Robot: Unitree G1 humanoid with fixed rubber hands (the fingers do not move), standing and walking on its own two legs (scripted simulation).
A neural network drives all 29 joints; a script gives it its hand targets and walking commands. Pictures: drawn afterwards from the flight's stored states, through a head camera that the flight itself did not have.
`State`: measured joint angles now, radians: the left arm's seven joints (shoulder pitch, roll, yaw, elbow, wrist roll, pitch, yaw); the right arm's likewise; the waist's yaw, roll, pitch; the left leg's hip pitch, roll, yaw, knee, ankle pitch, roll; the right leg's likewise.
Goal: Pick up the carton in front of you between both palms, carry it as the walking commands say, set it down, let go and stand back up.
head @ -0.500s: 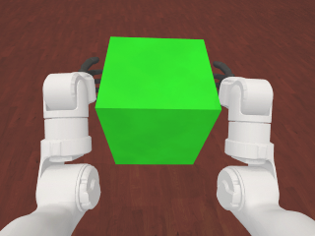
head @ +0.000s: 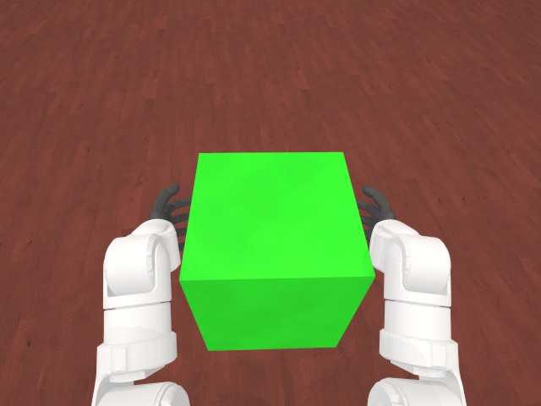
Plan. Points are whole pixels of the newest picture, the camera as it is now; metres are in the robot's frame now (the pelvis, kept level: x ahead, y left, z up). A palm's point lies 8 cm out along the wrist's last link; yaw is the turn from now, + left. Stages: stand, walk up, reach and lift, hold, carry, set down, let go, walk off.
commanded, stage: carry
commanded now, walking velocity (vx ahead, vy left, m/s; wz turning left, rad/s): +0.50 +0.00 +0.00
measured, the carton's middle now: (272, 256) +0.34 +0.00 +0.02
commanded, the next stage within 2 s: none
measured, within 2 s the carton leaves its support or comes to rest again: neither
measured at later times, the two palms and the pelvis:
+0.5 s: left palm (172, 117) +0.59 +0.18 +0.09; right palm (335, 121) +0.57 -0.12 +0.10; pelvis +0.32 +0.04 +0.00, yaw -3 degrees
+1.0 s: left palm (214, 48) +0.88 +0.13 +0.08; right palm (335, 51) +0.88 -0.17 +0.07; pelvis +0.62 -0.02 +0.01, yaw +1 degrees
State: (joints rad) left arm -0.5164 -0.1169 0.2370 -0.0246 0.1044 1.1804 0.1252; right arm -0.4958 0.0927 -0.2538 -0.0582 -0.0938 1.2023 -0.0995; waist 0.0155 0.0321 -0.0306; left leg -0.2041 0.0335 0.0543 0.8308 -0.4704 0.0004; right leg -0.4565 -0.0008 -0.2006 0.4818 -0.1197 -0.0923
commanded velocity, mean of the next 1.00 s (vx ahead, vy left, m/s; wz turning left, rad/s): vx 0.50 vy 0.00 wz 0.00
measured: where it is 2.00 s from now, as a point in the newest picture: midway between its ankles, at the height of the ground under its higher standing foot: (264, 176)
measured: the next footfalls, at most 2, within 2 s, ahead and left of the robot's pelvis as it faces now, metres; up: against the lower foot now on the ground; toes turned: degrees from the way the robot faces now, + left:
left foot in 0.38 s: +0.43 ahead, +0.12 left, +0.00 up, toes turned +10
right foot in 0.86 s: +0.71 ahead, -0.11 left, +0.00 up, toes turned -13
